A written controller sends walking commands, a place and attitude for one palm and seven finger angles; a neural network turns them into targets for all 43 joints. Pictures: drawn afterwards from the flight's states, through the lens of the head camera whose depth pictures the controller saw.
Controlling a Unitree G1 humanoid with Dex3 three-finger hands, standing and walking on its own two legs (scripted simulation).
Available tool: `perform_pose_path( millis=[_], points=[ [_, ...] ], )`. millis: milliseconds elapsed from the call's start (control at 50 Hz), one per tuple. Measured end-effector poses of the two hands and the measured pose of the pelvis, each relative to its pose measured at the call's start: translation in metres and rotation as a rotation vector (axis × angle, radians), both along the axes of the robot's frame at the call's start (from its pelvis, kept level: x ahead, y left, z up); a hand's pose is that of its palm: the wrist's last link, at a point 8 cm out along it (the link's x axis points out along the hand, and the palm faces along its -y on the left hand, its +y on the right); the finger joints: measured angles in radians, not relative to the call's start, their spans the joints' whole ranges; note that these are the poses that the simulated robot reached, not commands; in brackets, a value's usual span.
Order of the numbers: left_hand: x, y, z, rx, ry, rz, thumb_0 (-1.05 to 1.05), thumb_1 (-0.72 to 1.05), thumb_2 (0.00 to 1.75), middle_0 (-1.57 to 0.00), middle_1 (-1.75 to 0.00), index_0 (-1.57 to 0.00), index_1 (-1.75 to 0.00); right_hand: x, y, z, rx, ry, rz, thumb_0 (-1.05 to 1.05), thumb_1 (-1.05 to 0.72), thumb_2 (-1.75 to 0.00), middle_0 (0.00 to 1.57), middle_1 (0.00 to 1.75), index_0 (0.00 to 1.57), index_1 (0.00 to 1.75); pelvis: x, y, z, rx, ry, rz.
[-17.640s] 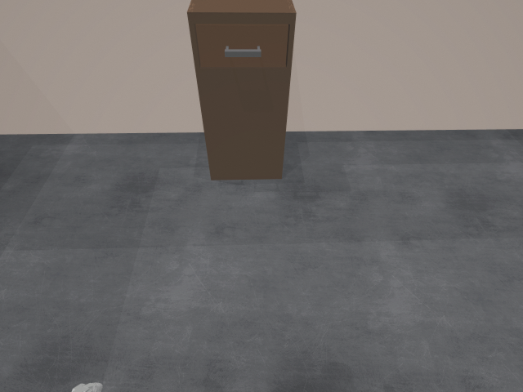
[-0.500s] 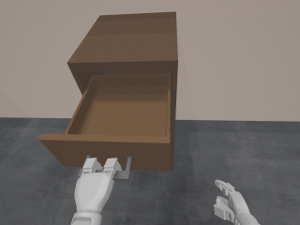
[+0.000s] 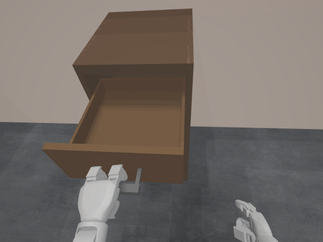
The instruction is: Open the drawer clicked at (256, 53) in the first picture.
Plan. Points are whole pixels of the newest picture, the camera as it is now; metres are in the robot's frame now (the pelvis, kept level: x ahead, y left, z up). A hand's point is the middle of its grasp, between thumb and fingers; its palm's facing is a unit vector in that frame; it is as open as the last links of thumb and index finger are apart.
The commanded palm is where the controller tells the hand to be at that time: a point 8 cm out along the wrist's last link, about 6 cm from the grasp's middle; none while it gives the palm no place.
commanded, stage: open the thumb to release the handle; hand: left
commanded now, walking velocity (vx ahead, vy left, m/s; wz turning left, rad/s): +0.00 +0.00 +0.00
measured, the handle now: (114, 179) +0.27 +0.15 +0.01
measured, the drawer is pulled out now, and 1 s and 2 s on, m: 0.30 0.29 0.29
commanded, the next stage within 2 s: lift the hand off the handle in 0.16 s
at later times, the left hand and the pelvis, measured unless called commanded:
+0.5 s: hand (110, 199) +0.23 +0.16 -0.02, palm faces +0.04 -0.12 -0.99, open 13.8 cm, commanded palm +0.20 +0.16 +0.04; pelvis -0.01 +0.01 +0.00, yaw +0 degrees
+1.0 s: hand (109, 188) +0.23 +0.15 +0.04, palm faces +0.07 -0.16 -0.98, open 13.7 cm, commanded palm +0.20 +0.16 +0.10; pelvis +0.00 +0.01 +0.02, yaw -1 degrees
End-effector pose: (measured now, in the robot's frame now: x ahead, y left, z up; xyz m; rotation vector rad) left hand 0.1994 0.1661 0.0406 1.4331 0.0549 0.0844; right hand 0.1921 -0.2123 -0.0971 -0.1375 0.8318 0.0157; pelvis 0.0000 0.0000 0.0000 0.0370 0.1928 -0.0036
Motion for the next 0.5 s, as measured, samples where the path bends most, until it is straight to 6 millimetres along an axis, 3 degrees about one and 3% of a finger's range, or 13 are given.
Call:
perform_pose_path(
  millis=[140,220,500],
  points=[
    [-0.0016,0.0006,-0.0013,0.006,-0.007,-0.019,0.00,-0.18,0.44,-0.30,-1.24,-0.34,-1.23,0.0043,0.0023,0.0035,-0.002,-0.022,0.007,0.02,-0.91,-0.89,0.20,0.30,0.20,0.30,-0.0018,0.0004,-0.0009,-0.005,0.000,0.002],
    [-0.0019,0.0009,-0.0018,0.006,-0.013,-0.023,0.00,-0.34,0.37,-0.30,-1.22,-0.33,-1.21,0.0059,0.0035,0.0041,-0.003,-0.027,0.005,0.02,-0.91,-0.89,0.20,0.30,0.20,0.30,-0.0025,0.0014,-0.0015,-0.007,-0.002,0.001],
    [0.0040,-0.0003,-0.0031,0.014,-0.018,-0.019,0.00,-0.48,0.30,-0.30,-1.20,-0.32,-1.20,0.0011,0.0097,0.0016,-0.005,-0.008,0.005,0.02,-0.91,-0.89,0.20,0.30,0.20,0.30,-0.0071,0.0055,-0.0013,-0.013,-0.010,0.010]
  ],
)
